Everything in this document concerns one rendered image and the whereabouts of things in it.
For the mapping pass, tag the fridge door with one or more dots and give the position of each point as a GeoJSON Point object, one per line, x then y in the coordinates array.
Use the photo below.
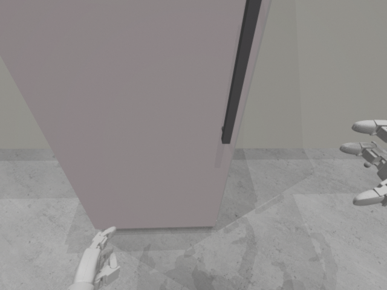
{"type": "Point", "coordinates": [131, 96]}

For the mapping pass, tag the left robot hand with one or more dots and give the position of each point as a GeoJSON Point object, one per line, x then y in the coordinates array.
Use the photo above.
{"type": "Point", "coordinates": [90, 267]}

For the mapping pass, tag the right robot hand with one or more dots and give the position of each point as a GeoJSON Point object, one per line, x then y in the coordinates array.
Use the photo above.
{"type": "Point", "coordinates": [375, 155]}

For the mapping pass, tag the handle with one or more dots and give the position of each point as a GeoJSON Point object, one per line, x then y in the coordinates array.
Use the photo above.
{"type": "Point", "coordinates": [249, 21]}

